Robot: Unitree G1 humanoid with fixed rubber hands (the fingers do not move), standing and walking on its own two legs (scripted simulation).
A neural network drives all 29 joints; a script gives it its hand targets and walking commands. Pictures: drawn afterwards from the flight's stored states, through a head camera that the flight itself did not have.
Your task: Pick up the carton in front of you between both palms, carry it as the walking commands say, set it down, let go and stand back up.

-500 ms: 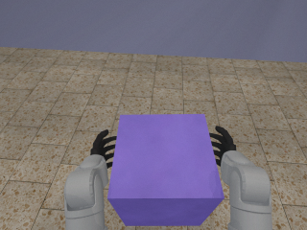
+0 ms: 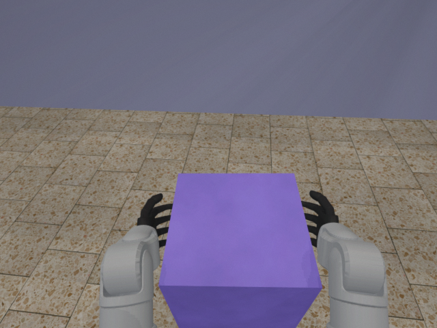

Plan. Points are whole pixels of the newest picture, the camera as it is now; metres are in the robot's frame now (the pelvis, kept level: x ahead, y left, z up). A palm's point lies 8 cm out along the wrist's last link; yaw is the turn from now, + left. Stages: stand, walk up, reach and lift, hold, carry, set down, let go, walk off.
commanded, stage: carry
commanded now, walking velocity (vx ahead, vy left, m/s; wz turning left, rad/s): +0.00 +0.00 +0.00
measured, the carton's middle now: (235, 257) +0.27 +0.00 +0.01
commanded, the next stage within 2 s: hold in 1.66 s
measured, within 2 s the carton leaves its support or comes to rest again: neither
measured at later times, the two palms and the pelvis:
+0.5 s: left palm (147, 245) +0.25 +0.14 +0.09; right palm (330, 241) +0.25 -0.15 +0.09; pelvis -0.01 +0.00 +0.00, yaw +0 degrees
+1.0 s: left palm (146, 271) +0.22 +0.15 +0.05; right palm (326, 266) +0.23 -0.15 +0.05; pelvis -0.04 +0.00 +0.00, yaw +0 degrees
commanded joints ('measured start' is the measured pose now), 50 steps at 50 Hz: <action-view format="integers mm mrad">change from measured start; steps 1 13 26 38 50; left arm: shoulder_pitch -453 -441 -424 -427 -414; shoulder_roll -909 -899 -895 -874 -796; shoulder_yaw -694 -710 -706 -693 -541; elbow -67 -104 -48 39 222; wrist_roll -404 -407 -384 -322 -175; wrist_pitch -8 -8 -13 -162 -378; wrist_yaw -246 -245 -251 -256 -249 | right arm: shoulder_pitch -448 -414 -407 -402 -390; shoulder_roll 912 900 899 881 805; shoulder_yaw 730 727 733 710 552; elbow -62 -85 -35 60 248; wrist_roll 436 426 412 336 186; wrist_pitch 9 5 -1 -151 -367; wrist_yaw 262 259 267 270 266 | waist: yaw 2 1 1 2 1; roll -36 -17 -18 -19 -17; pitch -261 -245 -162 -151 -148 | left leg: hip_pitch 103 98 55 35 10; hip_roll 97 107 109 106 107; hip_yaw -68 -81 -99 -108 -117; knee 20 17 -57 -92 -101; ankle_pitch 605 541 350 235 197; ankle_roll -20 -2 11 22 21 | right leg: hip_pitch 148 115 72 46 26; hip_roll -124 -113 -112 -110 -108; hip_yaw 84 82 95 104 105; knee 25 30 -43 -78 -86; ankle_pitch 763 582 364 255 208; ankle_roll -7 -10 -18 -23 -18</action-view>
